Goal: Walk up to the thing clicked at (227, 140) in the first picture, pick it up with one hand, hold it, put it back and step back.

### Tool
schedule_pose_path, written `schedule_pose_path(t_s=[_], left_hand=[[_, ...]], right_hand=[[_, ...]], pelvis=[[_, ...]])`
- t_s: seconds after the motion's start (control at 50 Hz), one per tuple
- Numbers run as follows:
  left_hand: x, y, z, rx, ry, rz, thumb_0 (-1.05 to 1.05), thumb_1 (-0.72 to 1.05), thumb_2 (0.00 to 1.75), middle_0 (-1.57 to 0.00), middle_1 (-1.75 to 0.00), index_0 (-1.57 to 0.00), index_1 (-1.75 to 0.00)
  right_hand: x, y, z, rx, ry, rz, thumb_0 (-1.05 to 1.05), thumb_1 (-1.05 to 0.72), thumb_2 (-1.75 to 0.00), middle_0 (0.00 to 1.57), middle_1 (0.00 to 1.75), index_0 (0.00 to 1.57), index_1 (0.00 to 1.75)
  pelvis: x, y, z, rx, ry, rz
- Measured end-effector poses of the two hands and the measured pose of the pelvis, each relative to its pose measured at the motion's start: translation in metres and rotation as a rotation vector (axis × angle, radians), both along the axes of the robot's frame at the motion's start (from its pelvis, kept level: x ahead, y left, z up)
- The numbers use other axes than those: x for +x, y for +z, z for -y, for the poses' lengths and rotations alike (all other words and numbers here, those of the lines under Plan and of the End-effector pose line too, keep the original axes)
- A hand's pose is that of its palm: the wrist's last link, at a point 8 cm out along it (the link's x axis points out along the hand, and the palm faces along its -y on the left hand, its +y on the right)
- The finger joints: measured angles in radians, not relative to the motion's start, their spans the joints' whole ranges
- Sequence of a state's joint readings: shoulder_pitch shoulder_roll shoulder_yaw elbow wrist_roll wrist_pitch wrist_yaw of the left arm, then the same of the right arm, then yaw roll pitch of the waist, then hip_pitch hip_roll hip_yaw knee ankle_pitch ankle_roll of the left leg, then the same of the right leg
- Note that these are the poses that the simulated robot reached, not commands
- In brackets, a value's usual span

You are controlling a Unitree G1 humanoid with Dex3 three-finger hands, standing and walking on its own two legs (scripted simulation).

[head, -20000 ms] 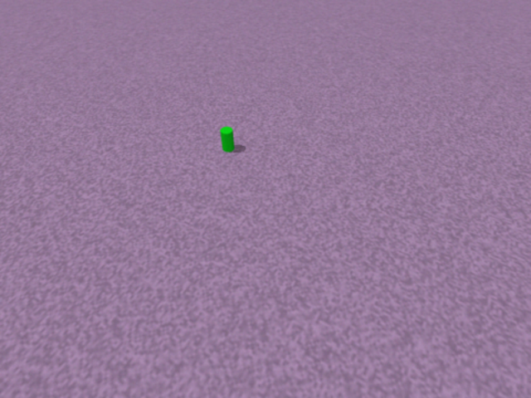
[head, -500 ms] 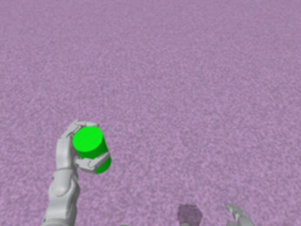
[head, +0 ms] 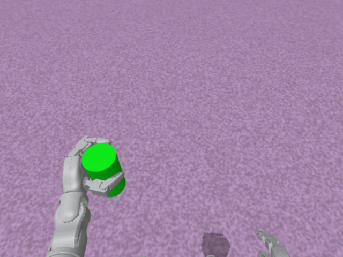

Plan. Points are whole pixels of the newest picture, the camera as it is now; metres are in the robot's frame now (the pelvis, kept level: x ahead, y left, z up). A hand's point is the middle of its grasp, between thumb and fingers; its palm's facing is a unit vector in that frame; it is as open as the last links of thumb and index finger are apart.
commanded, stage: hold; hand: left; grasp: from the side
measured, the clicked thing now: (106, 171) +0.32 +0.17 +0.02
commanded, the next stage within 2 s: crouch in 0.08 s
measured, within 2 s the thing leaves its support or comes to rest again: neither
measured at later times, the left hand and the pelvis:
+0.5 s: hand (106, 176) +0.31 +0.18 +0.00, palm faces +0.17 -0.99 -0.01, open 10.1 cm; pelvis -0.02 +0.00 -0.02, yaw +0 degrees
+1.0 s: hand (115, 208) +0.32 +0.21 -0.25, palm faces +0.20 -0.98 -0.04, open 10.1 cm; pelvis -0.05 +0.00 -0.21, yaw -1 degrees
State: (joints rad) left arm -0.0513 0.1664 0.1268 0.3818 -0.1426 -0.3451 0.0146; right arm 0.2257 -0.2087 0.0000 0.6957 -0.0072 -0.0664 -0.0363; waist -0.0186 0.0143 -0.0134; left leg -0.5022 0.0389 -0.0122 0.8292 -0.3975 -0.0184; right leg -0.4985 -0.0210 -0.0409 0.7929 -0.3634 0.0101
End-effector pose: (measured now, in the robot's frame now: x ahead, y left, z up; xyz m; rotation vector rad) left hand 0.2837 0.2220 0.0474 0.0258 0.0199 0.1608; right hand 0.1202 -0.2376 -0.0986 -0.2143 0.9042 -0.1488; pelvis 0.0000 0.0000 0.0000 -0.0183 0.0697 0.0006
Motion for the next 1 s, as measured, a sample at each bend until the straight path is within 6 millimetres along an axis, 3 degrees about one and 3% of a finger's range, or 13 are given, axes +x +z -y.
schedule_pose_path(t_s=[0.32,0.46,0.56,0.64,0.82,1.0], left_hand=[[-0.005,-0.003,-0.001,-0.008,0.004,0.007,0.0,-0.37,1.08,-0.7,-1.01,-0.7,-1.03],[-0.003,-0.03,-0.003,-0.016,0.014,-0.013,0.0,-0.37,1.08,-0.7,-1.01,-0.7,-1.03],[-0.002,-0.068,-0.004,-0.023,0.013,-0.027,0.0,-0.38,1.09,-0.7,-1.02,-0.7,-1.03],[-0.002,-0.107,-0.009,-0.023,0.023,-0.015,0.0,-0.39,1.1,-0.7,-1.02,-0.7,-1.03],[0.005,-0.204,-0.022,0.013,0.014,0.004,0.0,-0.39,1.09,-0.71,-1.01,-0.71,-1.02],[0.002,-0.293,-0.033,0.006,0.046,-0.017,0.0,-0.39,1.09,-0.7,-1.02,-0.7,-1.03]], right_hand=[[-0.002,-0.001,-0.002,0.001,0.01,0.011,0.01,-0.91,-0.91,0.2,0.3,0.2,0.3],[-0.006,-0.01,0.0,-0.003,0.023,-0.006,0.01,-0.89,-0.91,0.21,0.3,0.2,0.3],[-0.014,-0.03,0.007,-0.016,0.033,-0.04,0.01,-0.89,-0.9,0.21,0.3,0.21,0.3],[-0.022,-0.058,0.015,-0.034,0.039,-0.078,0.01,-0.89,-0.91,0.21,0.3,0.21,0.3],[-0.03,-0.147,0.028,-0.072,0.047,-0.162,0.01,-0.91,-0.91,0.2,0.3,0.2,0.3],[-0.031,-0.231,0.021,-0.054,0.08,-0.225,0.01,-0.92,-0.91,0.2,0.3,0.2,0.3]], pelvis=[[-0.005,-0.002,-0.001,-0.002,0.001,-0.001],[-0.012,-0.012,0.0,-0.001,0.002,-0.045],[-0.021,-0.032,0.0,-0.002,0.0,-0.117],[-0.025,-0.059,0.001,-0.006,-0.001,-0.201],[-0.034,-0.143,0.0,-0.019,-0.008,-0.37],[-0.046,-0.213,-0.003,-0.025,-0.016,-0.47]])
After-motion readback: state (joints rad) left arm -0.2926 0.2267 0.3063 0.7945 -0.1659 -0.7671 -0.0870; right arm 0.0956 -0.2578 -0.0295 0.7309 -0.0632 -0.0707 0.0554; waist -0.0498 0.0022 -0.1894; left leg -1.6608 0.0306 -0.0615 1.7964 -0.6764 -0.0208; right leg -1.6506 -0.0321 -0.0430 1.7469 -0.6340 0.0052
